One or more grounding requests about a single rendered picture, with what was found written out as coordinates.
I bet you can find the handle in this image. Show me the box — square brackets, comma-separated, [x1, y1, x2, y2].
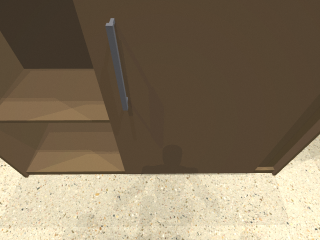
[105, 18, 128, 111]

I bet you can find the wardrobe door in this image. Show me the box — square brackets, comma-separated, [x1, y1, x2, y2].
[73, 0, 320, 174]
[258, 94, 320, 167]

